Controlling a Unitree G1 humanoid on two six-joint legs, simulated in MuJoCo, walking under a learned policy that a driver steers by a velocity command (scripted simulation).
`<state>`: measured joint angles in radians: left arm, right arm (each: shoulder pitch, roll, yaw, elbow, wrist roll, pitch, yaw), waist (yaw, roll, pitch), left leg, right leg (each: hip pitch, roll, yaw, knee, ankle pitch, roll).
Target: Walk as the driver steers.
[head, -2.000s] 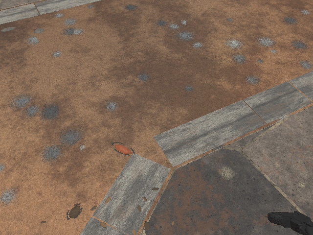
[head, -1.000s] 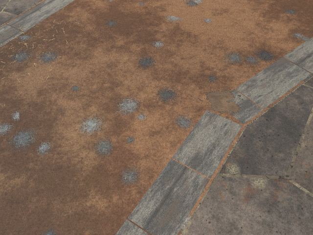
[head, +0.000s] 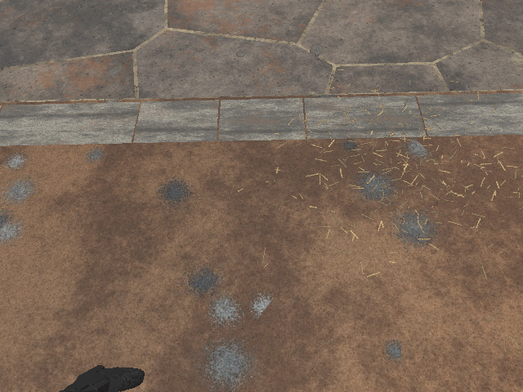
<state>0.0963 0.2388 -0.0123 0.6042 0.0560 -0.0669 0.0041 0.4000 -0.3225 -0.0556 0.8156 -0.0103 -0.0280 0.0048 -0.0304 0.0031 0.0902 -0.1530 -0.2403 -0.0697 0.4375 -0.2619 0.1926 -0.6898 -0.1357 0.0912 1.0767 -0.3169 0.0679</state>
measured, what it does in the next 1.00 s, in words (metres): walks ahead, turning right: right foot, then left foot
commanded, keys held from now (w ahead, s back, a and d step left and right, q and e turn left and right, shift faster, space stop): e+shift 0.40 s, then w+e+shift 0.60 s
